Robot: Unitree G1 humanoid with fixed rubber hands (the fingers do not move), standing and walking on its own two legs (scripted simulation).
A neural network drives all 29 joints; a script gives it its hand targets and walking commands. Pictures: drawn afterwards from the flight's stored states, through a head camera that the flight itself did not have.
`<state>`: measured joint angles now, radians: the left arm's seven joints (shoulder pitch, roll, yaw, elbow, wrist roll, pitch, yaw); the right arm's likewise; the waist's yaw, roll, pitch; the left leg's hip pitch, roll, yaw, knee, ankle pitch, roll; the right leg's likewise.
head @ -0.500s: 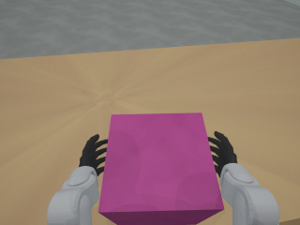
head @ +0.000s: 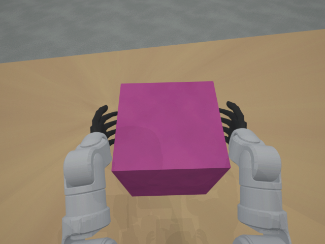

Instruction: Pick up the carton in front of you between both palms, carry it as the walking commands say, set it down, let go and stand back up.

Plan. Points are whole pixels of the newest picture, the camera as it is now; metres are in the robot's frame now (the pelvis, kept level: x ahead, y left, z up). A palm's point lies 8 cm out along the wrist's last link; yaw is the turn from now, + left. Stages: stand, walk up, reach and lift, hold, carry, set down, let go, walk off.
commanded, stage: carry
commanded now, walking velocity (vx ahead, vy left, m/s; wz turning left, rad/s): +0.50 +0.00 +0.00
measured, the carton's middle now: (168, 145) +0.36 +0.00 +0.05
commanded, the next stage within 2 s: none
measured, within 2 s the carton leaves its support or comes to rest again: neither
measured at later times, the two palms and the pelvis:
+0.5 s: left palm (128, 77) +0.66 +0.13 +0.05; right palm (213, 76) +0.64 -0.17 +0.05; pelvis +0.32 +0.00 -0.03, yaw -2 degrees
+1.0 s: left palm (130, 57) +0.73 +0.12 +0.08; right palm (211, 54) +0.73 -0.18 +0.08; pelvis +0.42 -0.03 -0.02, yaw -1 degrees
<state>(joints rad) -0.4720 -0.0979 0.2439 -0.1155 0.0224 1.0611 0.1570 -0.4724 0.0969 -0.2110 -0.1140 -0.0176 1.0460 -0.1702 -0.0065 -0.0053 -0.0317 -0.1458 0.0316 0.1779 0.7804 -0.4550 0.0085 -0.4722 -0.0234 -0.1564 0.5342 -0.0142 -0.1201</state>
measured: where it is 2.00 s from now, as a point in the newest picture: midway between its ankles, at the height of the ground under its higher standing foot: (177, 225)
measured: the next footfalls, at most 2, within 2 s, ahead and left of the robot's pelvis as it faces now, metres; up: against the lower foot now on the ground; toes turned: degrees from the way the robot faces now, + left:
left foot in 0.36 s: +0.44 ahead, +0.03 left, -0.03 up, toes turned +5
right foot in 0.58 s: +0.38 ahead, -0.13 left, -0.02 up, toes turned -4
